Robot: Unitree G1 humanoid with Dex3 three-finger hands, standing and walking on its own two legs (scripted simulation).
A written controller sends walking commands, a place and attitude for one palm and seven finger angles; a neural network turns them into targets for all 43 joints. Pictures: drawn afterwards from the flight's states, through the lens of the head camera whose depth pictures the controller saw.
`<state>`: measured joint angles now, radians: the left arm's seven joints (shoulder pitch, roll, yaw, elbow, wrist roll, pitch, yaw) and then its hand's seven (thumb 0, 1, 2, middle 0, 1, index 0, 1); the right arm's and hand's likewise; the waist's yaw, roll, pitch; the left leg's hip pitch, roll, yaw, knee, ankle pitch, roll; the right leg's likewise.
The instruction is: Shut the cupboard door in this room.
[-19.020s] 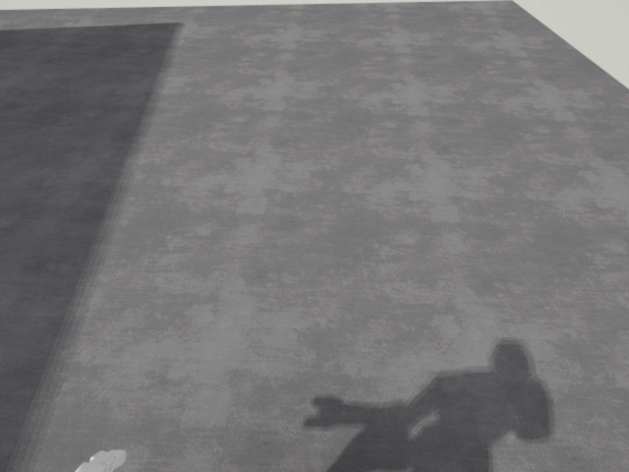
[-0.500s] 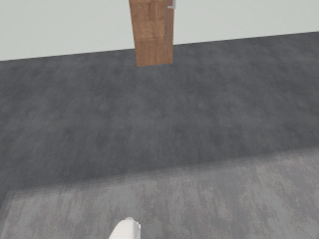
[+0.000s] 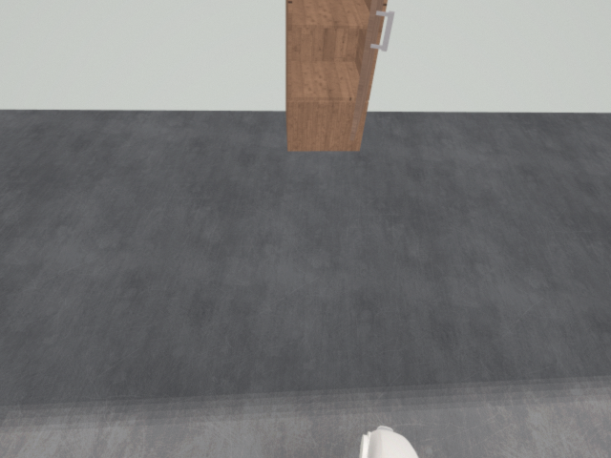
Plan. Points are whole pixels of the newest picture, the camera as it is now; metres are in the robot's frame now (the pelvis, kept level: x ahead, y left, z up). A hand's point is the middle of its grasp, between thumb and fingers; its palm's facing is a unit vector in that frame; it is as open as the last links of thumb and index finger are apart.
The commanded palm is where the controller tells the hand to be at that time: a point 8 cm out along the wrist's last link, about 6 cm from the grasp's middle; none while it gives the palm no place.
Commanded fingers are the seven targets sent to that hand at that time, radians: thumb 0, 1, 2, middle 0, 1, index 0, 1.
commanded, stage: turn or walk to find it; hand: left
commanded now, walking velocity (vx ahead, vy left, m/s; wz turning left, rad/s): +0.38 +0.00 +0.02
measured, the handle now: (382, 31) +1.41 -0.16 -0.02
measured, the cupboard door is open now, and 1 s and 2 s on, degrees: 72 72 72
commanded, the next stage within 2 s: stand and wait in 0.12 s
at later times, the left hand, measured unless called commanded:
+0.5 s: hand (247, 387) +0.26 +0.11 -0.16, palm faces +0.01 -0.97 -0.25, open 7.1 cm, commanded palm none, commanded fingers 0.00 0.90 0.90 -0.20 -0.30 -0.20 -0.30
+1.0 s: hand (237, 416) +0.21 +0.12 -0.18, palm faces +0.04 -0.99 -0.13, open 7.3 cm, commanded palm none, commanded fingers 0.00 0.90 0.90 -0.20 -0.30 -0.20 -0.30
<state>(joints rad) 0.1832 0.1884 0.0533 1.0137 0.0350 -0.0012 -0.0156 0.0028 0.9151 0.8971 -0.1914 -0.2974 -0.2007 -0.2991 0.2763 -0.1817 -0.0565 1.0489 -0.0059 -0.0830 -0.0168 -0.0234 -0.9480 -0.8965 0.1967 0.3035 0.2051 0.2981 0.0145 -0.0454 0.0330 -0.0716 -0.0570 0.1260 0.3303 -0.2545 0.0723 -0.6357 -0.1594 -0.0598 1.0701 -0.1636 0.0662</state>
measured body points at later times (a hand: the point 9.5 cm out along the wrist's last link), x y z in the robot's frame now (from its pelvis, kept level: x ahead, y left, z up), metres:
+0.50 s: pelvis +0.19 -0.08 +0.00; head +0.23 -0.10 +0.44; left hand +0.26 +0.16 -0.14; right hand +0.21 -0.30 -0.17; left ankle +0.19 +0.09 -0.69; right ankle +0.23 -0.15 -0.74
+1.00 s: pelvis +0.25 -0.03 +0.00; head +0.26 -0.02 +0.45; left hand +0.21 +0.17 -0.17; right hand +0.28 -0.26 -0.15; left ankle +0.24 +0.06 -0.74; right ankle +0.23 -0.15 -0.74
